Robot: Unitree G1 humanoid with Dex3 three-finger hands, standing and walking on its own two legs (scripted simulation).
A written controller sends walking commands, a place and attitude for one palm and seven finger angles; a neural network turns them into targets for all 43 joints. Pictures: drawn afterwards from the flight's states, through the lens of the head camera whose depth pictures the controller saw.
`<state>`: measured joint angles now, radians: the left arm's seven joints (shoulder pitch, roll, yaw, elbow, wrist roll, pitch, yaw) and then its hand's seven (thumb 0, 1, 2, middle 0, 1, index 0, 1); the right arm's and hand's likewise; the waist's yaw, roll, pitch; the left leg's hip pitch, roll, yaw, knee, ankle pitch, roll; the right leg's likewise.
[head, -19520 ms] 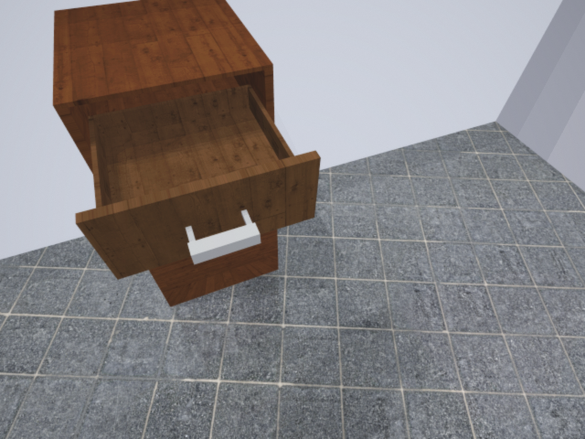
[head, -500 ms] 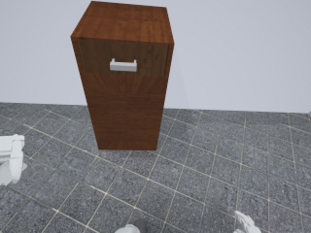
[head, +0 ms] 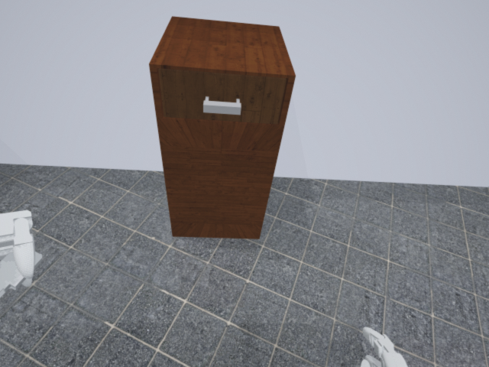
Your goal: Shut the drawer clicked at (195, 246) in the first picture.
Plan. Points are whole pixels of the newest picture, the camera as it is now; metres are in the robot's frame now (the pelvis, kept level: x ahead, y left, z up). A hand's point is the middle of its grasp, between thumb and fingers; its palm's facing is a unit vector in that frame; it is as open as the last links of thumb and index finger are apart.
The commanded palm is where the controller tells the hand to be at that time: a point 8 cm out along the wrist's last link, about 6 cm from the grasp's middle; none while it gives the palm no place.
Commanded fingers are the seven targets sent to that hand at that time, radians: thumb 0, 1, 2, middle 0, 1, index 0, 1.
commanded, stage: stop stepping back and stand still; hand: left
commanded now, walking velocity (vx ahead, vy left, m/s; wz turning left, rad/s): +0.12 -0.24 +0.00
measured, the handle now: (222, 104) +0.84 +0.13 +0.00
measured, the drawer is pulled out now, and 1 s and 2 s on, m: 0.00 0.00 0.00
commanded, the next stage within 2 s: let the arm hang, fingers relaxed in 0.26 s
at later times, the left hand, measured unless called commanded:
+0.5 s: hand (93, 330) +0.18 +0.26 -0.04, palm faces +0.24 -0.89 -0.39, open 3.1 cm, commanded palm none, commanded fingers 0.00 0.90 0.90 -1.08 -1.25 -1.08 -1.25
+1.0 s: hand out of the picture -0.05 +0.15 -0.16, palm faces +0.12 -0.97 -0.20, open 5.9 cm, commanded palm none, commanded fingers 0.00 0.90 0.90 -0.20 -0.30 -0.20 -0.30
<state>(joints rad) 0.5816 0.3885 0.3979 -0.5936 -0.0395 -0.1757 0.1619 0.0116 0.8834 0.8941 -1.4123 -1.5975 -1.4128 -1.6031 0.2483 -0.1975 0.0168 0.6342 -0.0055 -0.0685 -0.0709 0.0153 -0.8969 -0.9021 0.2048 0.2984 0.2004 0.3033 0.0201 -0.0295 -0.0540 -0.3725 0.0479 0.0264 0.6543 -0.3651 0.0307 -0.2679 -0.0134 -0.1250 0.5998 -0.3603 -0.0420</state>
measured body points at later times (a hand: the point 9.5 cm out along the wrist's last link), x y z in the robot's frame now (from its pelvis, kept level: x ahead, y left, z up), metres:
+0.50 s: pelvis +0.00 +0.00 -0.01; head +0.00 -0.02 +0.44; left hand +0.16 +0.30 -0.02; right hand +0.16 -0.24 -0.13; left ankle +0.04 +0.11 -0.72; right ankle -0.01 -0.10 -0.72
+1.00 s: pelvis +0.00 -0.01 +0.02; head +0.03 -0.02 +0.46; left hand -0.05 +0.20 -0.14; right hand +0.00 -0.22 -0.15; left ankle +0.04 +0.11 -0.72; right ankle -0.01 -0.10 -0.72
